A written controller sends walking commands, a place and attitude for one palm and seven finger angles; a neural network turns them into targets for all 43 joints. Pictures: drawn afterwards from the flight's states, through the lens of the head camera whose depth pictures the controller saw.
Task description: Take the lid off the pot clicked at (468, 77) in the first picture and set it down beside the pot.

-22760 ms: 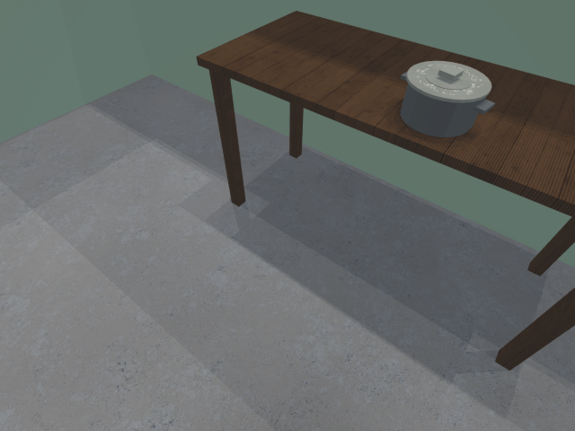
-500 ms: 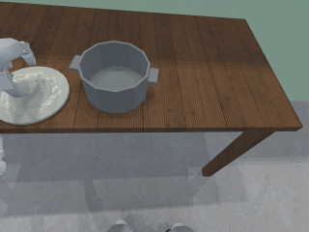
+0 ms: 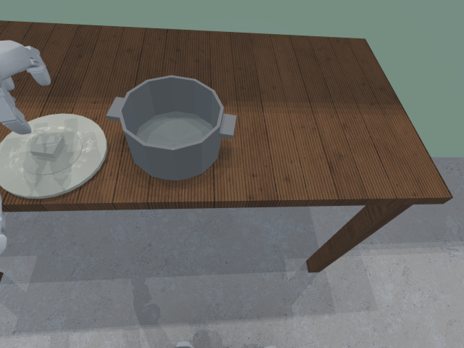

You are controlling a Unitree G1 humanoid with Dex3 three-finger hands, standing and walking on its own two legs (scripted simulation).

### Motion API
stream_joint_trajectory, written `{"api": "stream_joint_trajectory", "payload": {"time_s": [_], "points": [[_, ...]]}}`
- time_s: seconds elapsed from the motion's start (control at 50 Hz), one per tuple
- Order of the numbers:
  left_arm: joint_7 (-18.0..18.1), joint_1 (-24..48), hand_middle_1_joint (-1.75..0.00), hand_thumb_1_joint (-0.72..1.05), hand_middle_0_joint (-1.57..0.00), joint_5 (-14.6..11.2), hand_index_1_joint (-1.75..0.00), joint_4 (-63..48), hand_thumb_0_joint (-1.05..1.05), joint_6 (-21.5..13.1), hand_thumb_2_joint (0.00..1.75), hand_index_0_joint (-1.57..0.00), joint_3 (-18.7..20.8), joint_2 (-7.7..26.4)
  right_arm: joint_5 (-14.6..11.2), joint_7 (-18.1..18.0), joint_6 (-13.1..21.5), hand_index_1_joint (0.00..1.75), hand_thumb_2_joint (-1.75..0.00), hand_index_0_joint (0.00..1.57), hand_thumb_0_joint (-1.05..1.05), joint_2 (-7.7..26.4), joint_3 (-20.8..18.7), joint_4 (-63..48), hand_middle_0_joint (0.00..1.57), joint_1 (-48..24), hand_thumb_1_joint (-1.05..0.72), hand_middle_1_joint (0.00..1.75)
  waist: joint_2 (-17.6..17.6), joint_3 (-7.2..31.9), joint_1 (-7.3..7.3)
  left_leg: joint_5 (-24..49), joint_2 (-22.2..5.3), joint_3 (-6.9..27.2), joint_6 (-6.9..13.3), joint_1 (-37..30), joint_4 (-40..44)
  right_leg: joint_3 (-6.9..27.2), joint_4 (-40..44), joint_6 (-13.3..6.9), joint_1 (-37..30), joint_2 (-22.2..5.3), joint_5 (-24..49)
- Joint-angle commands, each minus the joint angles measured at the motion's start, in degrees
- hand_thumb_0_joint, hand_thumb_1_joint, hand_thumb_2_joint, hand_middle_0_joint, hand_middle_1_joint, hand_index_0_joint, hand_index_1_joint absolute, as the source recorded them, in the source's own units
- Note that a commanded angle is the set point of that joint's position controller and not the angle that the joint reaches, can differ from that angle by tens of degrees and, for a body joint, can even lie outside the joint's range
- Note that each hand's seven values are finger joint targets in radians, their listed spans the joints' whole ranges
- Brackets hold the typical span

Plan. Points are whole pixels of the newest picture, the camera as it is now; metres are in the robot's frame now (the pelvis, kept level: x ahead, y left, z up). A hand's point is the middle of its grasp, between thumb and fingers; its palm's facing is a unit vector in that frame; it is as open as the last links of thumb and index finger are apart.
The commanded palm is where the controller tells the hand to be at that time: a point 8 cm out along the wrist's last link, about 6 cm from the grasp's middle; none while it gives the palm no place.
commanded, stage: raise the empty hand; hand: left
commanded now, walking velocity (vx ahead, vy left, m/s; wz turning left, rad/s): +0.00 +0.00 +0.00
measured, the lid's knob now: (47, 146) +0.49 +0.32 +0.01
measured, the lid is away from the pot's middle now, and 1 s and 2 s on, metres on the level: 0.24 0.24 0.24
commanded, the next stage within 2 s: draw the hand back to the body in 0.38 s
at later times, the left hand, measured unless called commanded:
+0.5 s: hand out of the picture +0.48 +0.32 +0.17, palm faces -0.36 -0.13 -0.92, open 11.0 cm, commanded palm +0.50 +0.31 +0.23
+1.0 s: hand out of the picture +0.43 +0.31 +0.16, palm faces -0.26 -0.23 -0.94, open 11.0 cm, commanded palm +0.40 +0.31 +0.23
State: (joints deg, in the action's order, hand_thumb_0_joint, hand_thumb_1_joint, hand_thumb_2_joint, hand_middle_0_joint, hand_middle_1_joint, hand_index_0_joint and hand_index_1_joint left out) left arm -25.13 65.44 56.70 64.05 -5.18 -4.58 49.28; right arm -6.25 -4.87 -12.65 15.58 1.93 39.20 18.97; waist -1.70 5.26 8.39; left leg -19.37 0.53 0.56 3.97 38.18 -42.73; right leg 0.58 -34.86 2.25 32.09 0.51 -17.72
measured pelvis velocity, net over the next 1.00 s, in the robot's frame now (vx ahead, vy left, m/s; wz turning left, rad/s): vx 0.00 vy -0.01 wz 0.04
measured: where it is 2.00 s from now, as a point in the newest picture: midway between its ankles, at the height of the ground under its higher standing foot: outside the picture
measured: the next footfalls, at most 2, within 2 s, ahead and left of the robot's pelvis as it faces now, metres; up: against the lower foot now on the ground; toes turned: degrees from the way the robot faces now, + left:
none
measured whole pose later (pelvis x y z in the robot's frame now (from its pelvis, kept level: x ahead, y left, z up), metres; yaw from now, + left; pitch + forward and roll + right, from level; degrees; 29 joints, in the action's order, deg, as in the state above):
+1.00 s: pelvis +0.00 -0.01 +0.01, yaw +2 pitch +9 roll -2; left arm -25.6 50.2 44.6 45.4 -1.6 0.1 46.4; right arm -6.2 -2.3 -15.6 15.2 1.7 34.1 12.0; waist -2.2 2.3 4.0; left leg -16.4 1.7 1.8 3.1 28.8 -36.0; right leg -0.7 -30.3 1.7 23.2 -0.6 -16.4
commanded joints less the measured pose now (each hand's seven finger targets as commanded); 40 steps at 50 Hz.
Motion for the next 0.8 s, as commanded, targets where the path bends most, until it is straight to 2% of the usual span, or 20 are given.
{"api": "stream_joint_trajectory", "payload": {"time_s": [0.0, 0.02, 0.04, 0.1, 0.12, 0.14, 0.2, 0.22, 0.24, 0.28, 0.3, 0.32, 0.34, 0.42, 0.48, 0.54, 0.58, 0.6, 0.66, 0.78], "points": [[1.5, 27.1, -0.91, 0.02, -0.32, -0.3, -0.91, -9.2, 0.0, 1.0, 0.58, -0.32, 4.7, 17.6, 0.4, -0.8, 0.7, 0.3, -0.9, 0.2, 0.0, 11.2, -3.4, -3.4, 0.2, 5.2, -0.9, 0.3, -5.8, 22.1, -0.31, 24.6, 0.3, 1.8, -0.1, -24.8, 4.1, -3.9, 3.6, -3.9, -0.7, 4.5, 12.2], [1.3, 27.7, -0.91, 0.02, -0.32, -0.6, -0.91, -12.6, 0.0, 0.5, 0.58, -0.32, 4.6, 17.4, 0.3, -0.9, 0.7, 0.3, -0.9, 0.2, 0.0, 11.0, -3.3, -4.0, 0.2, 4.4, -0.9, 0.3, -8.8, 24.2, -1.07, 29.5, 0.2, 1.7, -0.4, -26.9, 3.9, -4.0, 3.2, -4.1, -1.4, 4.4, 14.0], [1.4, 30.1, -0.91, 0.02, -0.32, 0.0, -0.91, -14.3, 0.0, 0.6, 0.58, -0.32, 4.6, 17.9, 0.6, -0.7, 0.5, 0.3, -0.9, 0.2, 0.0, 11.0, -3.6, -3.9, 0.2, 4.7, -0.9, 0.3, -10.7, 26.0, -0.69, 31.5, -0.1, 2.4, -0.9, -29.4, 3.8, -3.9, 3.3, -3.9, -0.7, 4.5, 14.0], [0.6, 27.6, -0.91, 0.02, -0.32, -0.3, -0.91, -10.7, 0.0, 1.3, 0.58, -0.32, 4.5, 16.9, 0.5, -0.3, 0.2, 0.3, -0.9, 0.2, 0.0, 10.8, -3.7, -4.0, 0.2, 4.6, -0.9, 0.3, -7.9, 23.5, -0.4, 31.5, 0.0, 2.4, -0.6, -28.6, 3.8, -4.1, 3.9, -3.7, -0.5, 4.6, 13.8], [0.1, 27.7, -0.91, 0.02, -0.32, -1.2, -0.91, -11.9, 0.0, 1.1, 0.58, -0.32, 3.3, 15.3, 0.2, -0.3, 0.3, 0.3, -0.9, 0.2, 0.0, 10.7, -3.5, -4.2, 0.2, 4.0, -0.9, 0.3, -8.6, 23.2, -0.6, 32.9, 0.0, 1.9, -0.6, -28.9, 3.9, -4.3, 4.0, -3.8, -0.7, 4.6, 14.4], [0.2, 30.1, -0.91, 0.02, -0.32, -0.8, -0.91, -13.1, 0.0, 1.4, 0.58, -0.32, 4.2, 17.2, 0.6, -0.2, 0.0, 0.3, -0.9, 0.2, 0.0, 11.0, -3.7, -3.8, 0.2, 4.2, -0.9, 0.3, -8.9, 24.4, -0.43, 31.9, -0.2, 2.1, -0.6, -29.4, 4.2, -4.0, 4.2, -3.6, -1.2, 4.5, 14.2], [0.0, 30.5, -0.91, 0.02, -0.32, -0.7, -0.91, -12.3, 0.0, 2.3, 0.58, -0.32, 3.1, 15.9, 0.4, 0.0, 0.0, 0.3, -0.9, 0.2, 0.0, 10.9, -3.8, -3.8, 0.2, 4.0, -0.9, 0.3, -7.6, 22.8, -0.1, 29.7, 0.0, 2.3, -0.3, -28.9, 4.9, -4.2, 5.0, -3.7, -0.8, 4.4, 13.0], [-0.3, 30.8, -0.91, 0.02, -0.32, -1.2, -0.91, -14.5, 0.0, 1.9, 0.58, -0.32, 2.4, 14.8, 0.4, 0.0, 0.1, 0.3, -0.9, 0.2, 0.0, 10.7, -3.6, -4.2, 0.2, 3.3, -0.9, 0.3, -9.4, 24.3, -0.6, 32.8, 0.0, 2.1, -0.4, -30.6, 4.8, -4.4, 4.7, -3.9, -1.4, 4.4, 14.2], [-0.1, 32.0, -0.91, 0.02, -0.32, -0.7, -0.91, -15.1, 0.0, 2.1, 0.58, -0.32, 3.5, 16.4, 0.6, 0.1, -0.1, 0.3, -0.9, 0.2, 0.0, 10.7, -3.8, -3.9, 0.2, 3.6, -0.9, 0.3, -10.4, 25.5, -0.44, 33.8, -0.2, 2.5, -0.6, -31.9, 4.6, -4.0, 4.8, -3.8, -1.4, 4.4, 14.3], [-0.5, 29.4, -0.91, 0.02, -0.32, -0.9, -0.91, -8.6, 0.0, 3.1, 0.58, -0.32, 1.7, 14.2, 0.4, 0.1, 0.0, 0.3, -0.9, 0.2, 0.0, 10.8, -3.6, -3.3, 0.2, 3.7, -0.9, 0.3, -6.4, 20.3, 0.3, 28.5, 0.2, 2.0, -0.1, -27.9, 5.0, -4.3, 5.4, -3.6, -0.7, 4.5, 12.8], [-0.5, 28.8, -0.91, 0.02, -0.32, -0.9, -0.91, -8.2, 0.0, 3.2, 0.58, -0.32, 2.5, 15.4, 0.2, 0.1, -0.1, 0.3, -0.9, 0.2, 0.0, 11.0, -3.5, -3.3, 0.2, 3.5, -0.9, 0.3, -4.7, 20.1, 0.02, 26.9, 0.2, 1.7, 0.0, -26.2, 5.5, -4.3, 5.3, -3.6, -2.1, 4.3, 13.0], [-0.7, 29.6, -0.91, 0.02, -0.32, -1.2, -0.91, -11.3, 0.0, 2.9, 0.58, -0.32, 2.0, 14.6, 0.1, 0.1, -0.1, 0.3, -0.9, 0.2, 0.0, 11.0, -3.3, -3.9, 0.2, 2.7, -0.9, 0.3, -6.7, 22.2, -0.65, 29.9, 0.4, 1.6, -0.1, -27.5, 5.6, -4.3, 4.9, -3.9, -3.2, 4.2, 14.7], [-0.5, 30.7, -0.91, 0.02, -0.32, -0.5, -0.91, -10.6, 0.0, 3.3, 0.58, -0.32, 1.4, 14.2, 0.3, 0.2, -0.3, 0.3, -0.9, 0.2, 0.0, 10.8, -3.5, -3.7, 0.2, 2.8, -0.9, 0.3, -7.9, 22.1, -0.14, 28.8, 0.2, 1.8, -0.3, -28.1, 5.5, -4.1, 5.1, -3.8, -2.0, 4.2, 13.2], [-0.5, 30.2, -0.91, 0.02, -0.32, -0.7, -0.91, -9.9, 0.0, 3.2, 0.58, -0.32, 2.2, 15.6, 0.2, -0.2, 0.1, 0.3, -0.9, 0.2, 0.0, 10.9, -3.2, -3.8, 0.2, 2.4, -0.9, 0.3, -4.9, 21.5, -0.38, 25.4, 0.8, 1.0, 0.3, -25.4, 5.9, -3.9, 5.3, -3.8, -4.5, 4.0, 14.1], [-0.2, 31.9, -0.91, 0.02, -0.32, -0.4, -0.91, -11.3, 0.0, 3.4, 0.58, -0.32, 2.1, 16.1, 0.2, -0.2, 0.1, 0.3, -0.9, 0.2, 0.0, 10.8, -3.4, -3.7, 0.2, 2.7, -0.9, 0.3, -7.4, 22.2, -0.2, 24.9, 0.6, 1.4, 0.2, -26.5, 6.3, -3.8, 5.5, -3.7, -3.9, 3.9, 13.3], [0.0, 30.1, -0.91, 0.02, -0.32, -0.4, -0.91, -16.7, 0.0, 2.4, 0.58, -0.32, 5.1, 18.1, 0.7, 0.3, -0.1, 0.3, -0.9, 0.2, 0.0, 10.3, -3.6, -5.1, 0.2, 1.6, -0.9, 0.3, -10.5, 27.4, -1.49, 33.4, 0.3, 2.2, -0.3, -31.5, 5.5, -3.7, 4.8, -3.8, -5.2, 3.9, 15.7], [-0.1, 25.5, -0.91, 0.02, -0.32, -1.0, -0.91, -15.2, 0.0, 2.4, 0.58, -0.32, 5.7, 17.1, 0.8, 0.7, -0.5, 0.3, -0.9, 0.2, 0.0, 10.1, -3.7, -5.7, 0.2, 0.9, -0.9, 0.3, -9.0, 24.5, -1.62, 34.1, 0.4, 2.0, -0.2, -30.3, 5.3, -4.0, 5.0, -3.7, -4.6, 3.9, 15.9], [-0.1, 23.1, -0.91, 0.02, -0.32, -1.3, -0.91, -15.1, 0.0, 2.4, 0.58, -0.32, 7.3, 18.7, 0.7, 0.8, -0.9, 0.3, -0.9, 0.2, 0.0, 10.1, -3.7, -6.1, 0.2, 0.7, -0.9, 0.3, -7.0, 23.9, -2.08, 33.2, 0.5, 1.9, -0.1, -28.9, 5.6, -4.0, 5.0, -3.7, -5.9, 3.8, 16.2], [-0.2, 20.0, -0.91, 0.02, -0.32, -2.0, -0.91, -19.0, 0.0, 2.5, 0.58, -0.32, 6.6, 16.3, 0.8, 1.6, -1.7, 0.3, -0.9, 0.2, 0.0, 9.7, -3.9, -7.4, 0.2, -1.2, -0.9, 0.3, -8.0, 23.3, -2.37, 36.2, 0.5, 2.0, 0.0, -30.1, 5.6, -4.0, 5.0, -3.8, -5.6, 3.7, 17.0], [-0.1, 13.4, -0.91, 0.02, -0.32, -4.0, -0.91, -26.8, 0.0, 2.6, 0.58, -0.32, 10.4, 19.0, 0.7, 2.3, -2.4, 0.3, -0.9, 0.2, 0.0, 9.6, -3.8, -9.5, 0.2, -4.1, -0.9, 0.3, -6.6, 23.3, -3.32, 33.4, 0.8, 2.3, 0.3, -30.1, 6.9, -4.0, 5.9, -3.8, -8.5, 3.3, 16.0]]}}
